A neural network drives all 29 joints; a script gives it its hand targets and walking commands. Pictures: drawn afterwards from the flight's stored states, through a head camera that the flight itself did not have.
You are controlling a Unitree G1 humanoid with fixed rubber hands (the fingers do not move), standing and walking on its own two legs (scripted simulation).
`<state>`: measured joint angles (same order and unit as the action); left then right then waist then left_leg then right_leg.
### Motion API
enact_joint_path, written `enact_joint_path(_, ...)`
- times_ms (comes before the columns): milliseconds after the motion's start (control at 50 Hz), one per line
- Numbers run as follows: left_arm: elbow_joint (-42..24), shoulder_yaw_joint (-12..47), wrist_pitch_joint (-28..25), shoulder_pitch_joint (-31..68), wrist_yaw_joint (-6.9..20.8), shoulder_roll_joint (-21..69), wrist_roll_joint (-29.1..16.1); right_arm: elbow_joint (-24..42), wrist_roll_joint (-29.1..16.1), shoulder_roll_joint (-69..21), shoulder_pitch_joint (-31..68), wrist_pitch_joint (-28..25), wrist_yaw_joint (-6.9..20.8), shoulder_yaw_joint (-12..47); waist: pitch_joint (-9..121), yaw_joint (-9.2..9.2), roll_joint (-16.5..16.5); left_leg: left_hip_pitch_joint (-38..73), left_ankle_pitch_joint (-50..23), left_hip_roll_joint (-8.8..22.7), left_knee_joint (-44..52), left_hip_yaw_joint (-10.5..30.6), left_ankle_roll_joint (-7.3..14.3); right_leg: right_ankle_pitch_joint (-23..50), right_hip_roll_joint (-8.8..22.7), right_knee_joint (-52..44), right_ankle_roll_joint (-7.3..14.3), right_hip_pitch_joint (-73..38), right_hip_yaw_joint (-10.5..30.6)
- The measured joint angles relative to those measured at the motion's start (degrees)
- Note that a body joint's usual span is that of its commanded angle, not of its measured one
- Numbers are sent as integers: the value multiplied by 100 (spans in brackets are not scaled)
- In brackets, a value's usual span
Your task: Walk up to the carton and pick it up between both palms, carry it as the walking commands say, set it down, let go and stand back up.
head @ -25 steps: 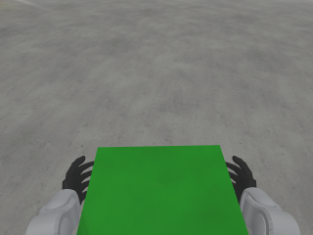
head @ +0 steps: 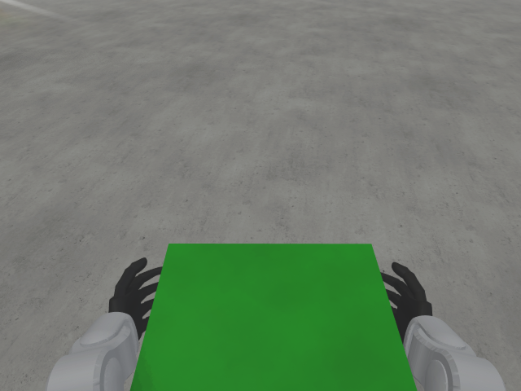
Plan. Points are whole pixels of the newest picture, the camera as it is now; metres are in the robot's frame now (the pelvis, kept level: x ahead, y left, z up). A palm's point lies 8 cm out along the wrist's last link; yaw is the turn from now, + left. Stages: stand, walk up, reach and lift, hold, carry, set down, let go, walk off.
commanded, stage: carry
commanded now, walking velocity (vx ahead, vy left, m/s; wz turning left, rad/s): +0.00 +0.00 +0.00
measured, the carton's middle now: (269, 352) +0.22 +0.00 +0.01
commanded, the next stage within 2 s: none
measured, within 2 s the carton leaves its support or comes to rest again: neither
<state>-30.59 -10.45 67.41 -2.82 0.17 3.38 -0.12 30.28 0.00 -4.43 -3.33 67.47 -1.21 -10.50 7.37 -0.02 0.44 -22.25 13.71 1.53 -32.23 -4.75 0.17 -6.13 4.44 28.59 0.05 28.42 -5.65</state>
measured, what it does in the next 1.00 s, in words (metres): shifts its weight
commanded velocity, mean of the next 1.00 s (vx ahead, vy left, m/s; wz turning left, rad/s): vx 0.00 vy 0.00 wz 0.00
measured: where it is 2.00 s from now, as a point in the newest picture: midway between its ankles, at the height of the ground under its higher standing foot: outside the picture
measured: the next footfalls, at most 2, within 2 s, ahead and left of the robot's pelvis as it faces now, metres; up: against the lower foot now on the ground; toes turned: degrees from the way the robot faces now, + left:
none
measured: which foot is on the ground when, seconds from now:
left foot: down 0.00-1.00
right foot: down 0.00-1.00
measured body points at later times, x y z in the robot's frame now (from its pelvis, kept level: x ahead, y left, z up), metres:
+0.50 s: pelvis +0.02 +0.00 +0.00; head +0.01 -0.01 +0.45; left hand +0.26 +0.19 +0.09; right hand +0.26 -0.18 +0.08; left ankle +0.03 +0.12 -0.73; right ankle +0.12 -0.12 -0.73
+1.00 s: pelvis +0.05 +0.00 +0.00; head +0.04 +0.00 +0.45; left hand +0.29 +0.20 +0.09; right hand +0.30 -0.17 +0.08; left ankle +0.03 +0.12 -0.73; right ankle +0.12 -0.12 -0.73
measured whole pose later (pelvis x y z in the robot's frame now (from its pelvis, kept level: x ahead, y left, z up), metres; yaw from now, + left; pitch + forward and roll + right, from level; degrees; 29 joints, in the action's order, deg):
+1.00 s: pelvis +0.05 +0.00 +0.00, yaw +1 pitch +4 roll +0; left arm -30.0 -10.5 66.7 -1.5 0.4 3.0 0.3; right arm 29.8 1.0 -4.7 -2.3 66.4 -0.8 -10.5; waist 7.1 0.5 0.6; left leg -18.8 18.4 1.6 -32.7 -3.3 -0.1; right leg -9.3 4.5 30.3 -0.5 25.3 -6.3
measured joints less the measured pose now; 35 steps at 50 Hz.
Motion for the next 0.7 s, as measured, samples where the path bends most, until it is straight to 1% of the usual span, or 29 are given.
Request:
enact_joint_path(180,-23,-13,7,-6,-3,-18,-12,-2,20,-18,11,-4,5,15,8,48,-17,-12,11,0,-7,37,-19,41,-8,-4,12,2,-3)
enact_joint_path(360,25,-12,1,32,-6,-29,-4,-47,43,-30,32,-26,15,4,42,55,-43,36,91,-16,-19,69,-31,149,-2,-18,9,-58,0)
enact_joint_path(700,58,-15,-64,116,13,-27,25,-57,82,-36,93,-93,44,-17,3,49,7,214,310,4,-18,141,-37,-130,-11,73,-12,-217,-52)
